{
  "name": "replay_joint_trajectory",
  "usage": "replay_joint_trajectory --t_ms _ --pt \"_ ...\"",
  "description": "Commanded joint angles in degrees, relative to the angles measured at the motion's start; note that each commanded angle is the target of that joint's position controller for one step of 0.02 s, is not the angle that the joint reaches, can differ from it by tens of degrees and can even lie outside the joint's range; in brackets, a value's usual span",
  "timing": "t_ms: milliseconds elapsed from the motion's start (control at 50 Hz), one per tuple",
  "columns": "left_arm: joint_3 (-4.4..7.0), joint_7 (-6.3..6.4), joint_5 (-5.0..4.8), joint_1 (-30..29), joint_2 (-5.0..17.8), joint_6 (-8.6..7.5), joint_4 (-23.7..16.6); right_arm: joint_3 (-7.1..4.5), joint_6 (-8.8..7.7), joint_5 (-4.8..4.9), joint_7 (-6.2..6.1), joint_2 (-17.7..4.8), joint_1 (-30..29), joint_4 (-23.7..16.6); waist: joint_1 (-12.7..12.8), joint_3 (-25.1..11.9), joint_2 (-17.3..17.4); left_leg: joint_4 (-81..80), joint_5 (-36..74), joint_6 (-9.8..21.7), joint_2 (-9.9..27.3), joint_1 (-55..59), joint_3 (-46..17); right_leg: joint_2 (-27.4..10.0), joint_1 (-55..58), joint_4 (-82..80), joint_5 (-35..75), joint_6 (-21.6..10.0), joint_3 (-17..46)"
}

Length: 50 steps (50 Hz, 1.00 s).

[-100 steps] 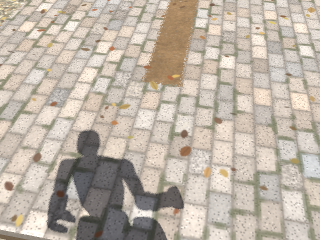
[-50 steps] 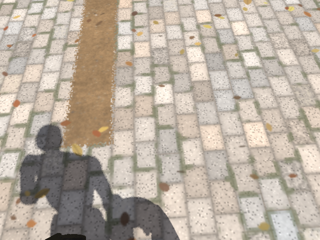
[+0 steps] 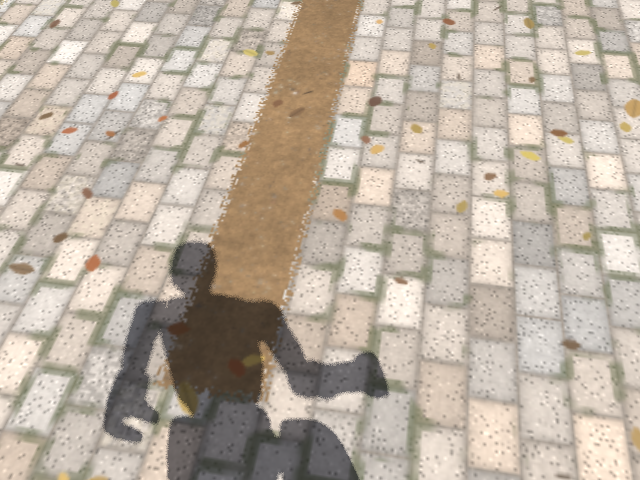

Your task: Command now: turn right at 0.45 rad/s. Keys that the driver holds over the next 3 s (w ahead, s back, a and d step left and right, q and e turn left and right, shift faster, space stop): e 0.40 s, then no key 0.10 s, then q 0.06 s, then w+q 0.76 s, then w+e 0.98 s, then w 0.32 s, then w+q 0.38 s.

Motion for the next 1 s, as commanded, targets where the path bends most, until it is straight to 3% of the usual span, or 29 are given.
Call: replay_joint_trajectory --t_ms 20,40,60,80,120,140,180,260,340,440,480,500,520,540,560,580,600,620,640,720,780,800,820,840,860,880,900,940,1000 --pt "2.38 -0.79 1.05 6.37 6.84 -0.52 -2.26 -2.14 -0.41 1.6 -0.3 -6.28 0.16 -1.15 1.71 -5.53 1.63 1.82 -2.17 4.63 9.41 -1.7 -4.84 0.88 10.02 -15.6 11.62 -5.22 2.63" --pt "4.18 0.51 1.06 5.65 14.24 -0.62 -4.04 -1.21 -0.35 -0.59 0.0 -2.62 2.16 -2.38 -0.95 -3.37 -18.05 18.49 -18.29 -2.6 0.59 -14.16 1.51 -13.22 13.38 -22.45 26.28 -12.04 23.28" --pt "4.26 0.17 2.99 5.6 16.17 -1.64 -5.38 -1.87 -0.52 -0.49 -0.61 -4.87 -6.85 -5.37 3.64 -2.16 -17.56 30.16 -28.16 -2.94 -5.23 -20.38 -7.15 -19.6 7.56 -27.27 24.11 -21.52 33.86" --pt "3.86 -0.09 3.49 4.14 14.12 -2.89 -5.76 -2.61 -0.52 0.33 -0.89 -6.22 -7.85 -5.53 2.86 -2.54 -11.9 35.09 -24.58 -1.87 -3.78 -21.23 -11.62 -17.2 6.86 -27.79 15.92 -20.52 30.72" --pt "2.99 0.7 0.84 -2.1 10.28 -3.8 -7.01 -3.46 -0.23 0.29 -1.33 -6.71 -3.97 -2.81 -0.52 -2.32 -6.99 35.7 -14.58 -1.24 -2.45 -21.34 -13.37 -11.43 7.7 -25.94 10.93 -14.36 23.53" --pt "2.4 1.16 0.09 -3.63 8.74 -3.83 -7.57 -3.69 -0.27 -0.37 -1.5 -6.87 -2.43 -2.02 -1.2 -3.15 -7.28 36.34 -11.39 -1.98 -2.74 -20.3 -13.28 -9.93 7.75 -25.22 13.68 -13.54 21.62" --pt "1.78 1.7 0.18 -2.82 7.26 -3.7 -8.27 -3.65 -0.85 -0.27 -1.19 -6.01 -0.73 -1.53 -1.63 -6.08 -7.17 36.72 -8.24 -3.13 -3.79 -17.98 -12.93 -8.23 9.29 -24.01 18.69 -13.7 19.72" --pt "2.48 2.5 -0.06 0.24 8.7 -3.1 -8.94 -2.78 -1.78 0.18 -0.78 -4.5 -2.44 -2.01 0.16 -7.06 -7.63 24.07 -7.74 -4.67 -4.71 -17.68 -13.36 -8.12 14.38 -22.52 19.72 -14.66 21.75" --pt "3.18 2.41 0.02 -0.47 9.95 -2.14 -10.49 -2.48 -2.42 0.54 0.36 -4.98 -2.68 -1.94 1.24 -6.64 -9.33 14.31 -9.1 -4.9 -6.04 -10.85 -13.35 -7.74 11.49 -22.06 17.29 -15.57 25.41" --pt "3.15 1.8 -0.39 -3.42 9.53 -1.01 -12.23 -2.66 -3.58 1.04 1.96 -6.18 1.0 -0.98 0.37 -8.46 -10.05 3.39 -8.15 -3.55 -6.68 -3.14 -13.17 -7.12 12.1 -18.85 26.03 -14.88 29.91" --pt "2.59 1.99 -0.96 -4.58 8.3 -0.6 -12.46 -2.56 -4.05 0.6 2.58 -5.89 3.84 0.02 -1.62 -8.9 -8.82 -8.81 3.07 -1.85 -5.8 4.63 -11.96 -4.7 9.86 -16.36 24.5 -11.89 28.78" --pt "2.03 2.06 -0.49 -2.9 6.56 -0.67 -12.29 -2.83 -4.05 -0.25 2.53 -7.75 4.43 -0.11 -1.0 -9.5 -5.71 -10.63 8.51 0.23 -0.53 10.24 -15.7 -2.46 5.76 -13.82 16.69 -9.13 26.66" --pt "0.74 1.8 1.08 0.11 2.89 -1.06 -12.39 -2.9 -3.77 -1.57 2.3 -10.85 3.2 -1.19 2.07 -10.19 6.88 -12.07 19.35 5.01 10.23 13.98 -26.95 4.23 0.37 -4.6 -0.12 -5.65 18.82" --pt "1.45 1.96 1.03 -1.78 4.83 -1.58 -13.41 -2.13 -3.85 -2.96 2.41 -9.21 1.38 -1.08 2.01 -6.72 14.25 -13.34 21.72 14.83 16.28 8.14 -35.29 8.64 -4.8 1.79 -15.09 -2.23 13.24" --pt "2.3 2.2 1.35 -1.48 8.04 -1.9 -12.02 -1.24 -4.33 -2.66 2.65 -6.58 -0.67 -2.07 1.09 -6.13 9.76 -14.53 15.88 16.93 16.01 5.79 -35.21 6.27 -3.78 9.2 -15.61 0.02 14.58" --pt "2.26 2.03 1.2 -1.12 7.59 -1.96 -10.94 -0.56 -4.58 -1.8 2.7 -5.0 -1.47 -1.67 1.73 -6.79 7.66 -15.56 4.03 14.38 12.22 6.63 -32.23 4.9 -3.55 9.84 -11.58 1.04 13.92" --pt "1.81 1.92 1.46 -0.95 5.75 -1.77 -9.87 -0.5 -4.54 -0.51 2.75 -5.67 -1.33 -0.97 1.73 -5.58 7.98 -17.07 -7.76 11.98 8.91 7.28 -30.19 3.42 -4.58 7.76 -8.19 2.16 11.17" --pt "1.64 1.82 1.52 -2.87 5.52 -2.0 -10.18 -0.95 -4.26 0.72 2.54 -7.58 0.32 -0.44 -0.18 -3.04 9.62 -18.31 -13.59 11.64 8.16 8.81 -31.5 3.1 -7.86 6.94 -5.4 2.99 8.97" --pt "1.3 1.73 0.95 -4.84 4.78 -2.7 -10.78 -1.26 -3.62 1.2 1.87 -9.38 2.85 0.17 -1.5 -1.95 10.02 -19.21 -15.85 11.57 7.45 9.68 -32.17 3.54 -9.12 6.12 -4.92 3.32 7.01" --pt "0.74 1.39 -0.52 -7.45 3.1 -6.2 -10.98 -1.75 -2.41 1.22 0.78 -10.93 7.52 0.35 -3.22 -1.93 10.49 -18.56 -14.97 11.55 5.12 10.49 -31.59 5.2 -3.26 -7.62 -5.66 1.64 3.68" --pt "1.35 0.88 -1.03 -2.64 3.07 -7.82 -8.39 -1.62 -1.68 1.95 0.88 -10.3 6.29 -0.87 -0.1 -2.56 9.73 -16.31 -14.69 11.06 2.56 4.61 -31.58 6.05 10.03 -24.5 8.12 -1.11 2.41" --pt "1.72 1.03 -1.03 -0.52 3.83 -8.0 -7.68 -1.24 -1.85 1.95 1.01 -8.94 6.21 -1.3 0.96 -4.04 8.7 -14.4 -14.17 9.53 1.37 0.85 -31.07 4.19 17.14 -26.27 10.99 -2.0 3.17" --pt "2.34 1.55 -0.89 4.21 5.79 -8.03 -6.83 -0.5 -2.41 1.52 1.43 -6.25 4.39 -2.43 3.22 -6.14 6.34 -9.18 -16.22 6.81 -0.7 -6.51 -29.13 -0.84 26.41 -25.05 9.67 -3.26 6.11" --pt "2.98 2.17 0.1 10.42 8.68 -7.77 -6.1 0.9 -3.21 1.23 1.86 -1.24 2.31 -4.28 5.75 -8.55 -2.84 4.65 -19.04 3.0 -5.83 -17.46 -22.23 -10.32 34.8 -26.3 -0.74 -6.59 16.9" --pt "4.71 1.42 0.99 11.55 13.88 -7.56 -4.76 0.58 -4.15 2.33 2.02 -2.38 0.08 -7.33 5.52 -3.51 -14.18 14.9 -21.66 1.92 -6.56 -28.13 -15.8 -20.08 29.86 -32.11 -14.93 -13.34 32.04" --pt "3.79 1.34 0.95 9.32 9.87 -8.06 -5.07 -0.54 -4.66 2.58 2.11 -6.44 0.45 -6.8 4.36 0.99 -10.62 23.87 -19.34 1.63 -2.12 -32.19 -17.28 -20.53 27.73 -33.35 -18.77 -15.16 32.8" --pt "2.89 1.51 0.53 7.79 6.7 -8.41 -5.17 -1.09 -4.74 2.89 2.5 -7.28 2.64 -5.4 3.04 2.53 -9.27 27.85 -15.67 1.69 -1.69 -34.06 -17.86 -17.89 27.68 -33.57 -15.91 -13.75 28.56" --pt "2.53 1.41 0.22 6.53 5.66 -8.65 -4.81 -1.06 -4.68 2.47 3.11 -5.99 4.25 -4.25 2.03 3.41 -7.58 31.92 -9.4 1.21 -0.32 -35.98 -17.48 -15.59 27.4 -34.29 -4.81 -12.34 20.39" --pt "2.43 1.04 0.91 5.36 5.75 -9.18 -4.85 -0.29 -4.67 2.06 4.49 -3.36 2.36 -5.12 2.0 3.35 -5.92 30.95 -1.04 -0.28 0.82 -32.74 -14.45 -12.23 21.39 -35.84 9.27 -12.01 9.16"
Next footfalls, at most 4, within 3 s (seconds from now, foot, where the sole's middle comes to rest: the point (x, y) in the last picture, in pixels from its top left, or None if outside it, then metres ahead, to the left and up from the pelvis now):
0.02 right None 0.04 -0.11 -0.77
0.50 left None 0.07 0.11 -0.77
0.82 right None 0.00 -0.14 -0.77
1.24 left None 0.35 0.13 -0.77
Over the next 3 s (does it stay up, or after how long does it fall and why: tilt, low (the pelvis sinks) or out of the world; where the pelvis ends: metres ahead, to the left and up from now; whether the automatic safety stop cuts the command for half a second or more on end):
stays up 1.14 -0.10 0.02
